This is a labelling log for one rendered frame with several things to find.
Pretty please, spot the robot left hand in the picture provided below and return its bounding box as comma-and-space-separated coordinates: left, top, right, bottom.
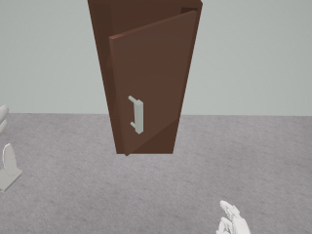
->
0, 105, 22, 193

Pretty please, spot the cupboard door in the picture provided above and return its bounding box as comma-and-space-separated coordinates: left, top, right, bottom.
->
108, 10, 197, 156

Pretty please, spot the handle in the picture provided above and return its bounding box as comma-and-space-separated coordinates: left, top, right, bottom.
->
128, 96, 143, 134

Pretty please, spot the robot right hand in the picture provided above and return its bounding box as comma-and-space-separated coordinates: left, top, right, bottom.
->
215, 200, 252, 234

